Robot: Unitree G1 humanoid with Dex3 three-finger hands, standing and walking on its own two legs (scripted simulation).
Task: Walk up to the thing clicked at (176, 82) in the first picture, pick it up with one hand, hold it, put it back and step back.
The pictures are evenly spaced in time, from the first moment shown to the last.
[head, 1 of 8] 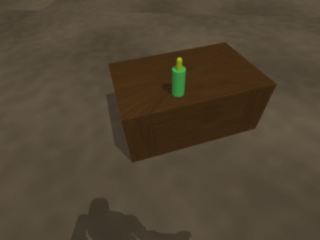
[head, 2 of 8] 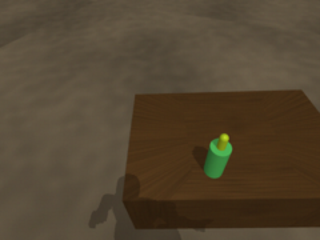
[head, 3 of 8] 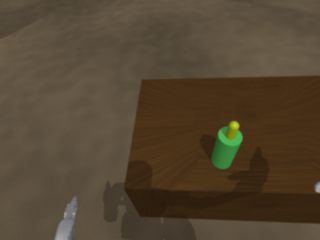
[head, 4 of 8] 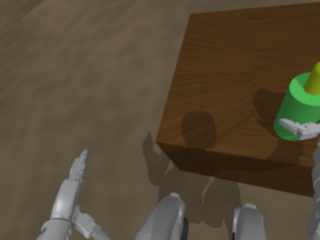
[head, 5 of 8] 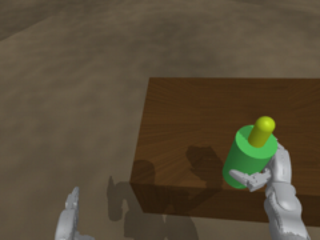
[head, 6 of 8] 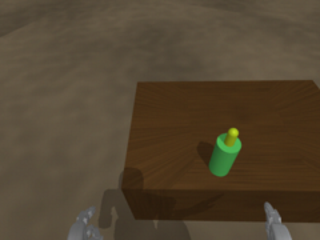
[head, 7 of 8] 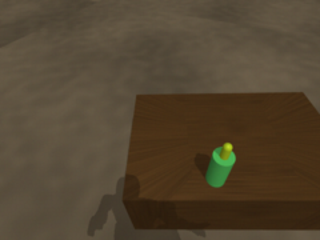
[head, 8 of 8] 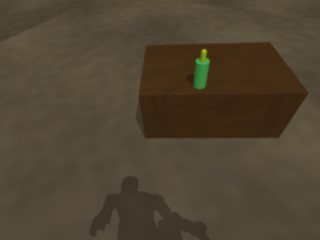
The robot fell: no
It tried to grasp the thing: yes
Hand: right
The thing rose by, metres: 0.23
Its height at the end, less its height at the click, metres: +0.00
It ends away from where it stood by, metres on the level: 0.04
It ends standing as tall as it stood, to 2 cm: yes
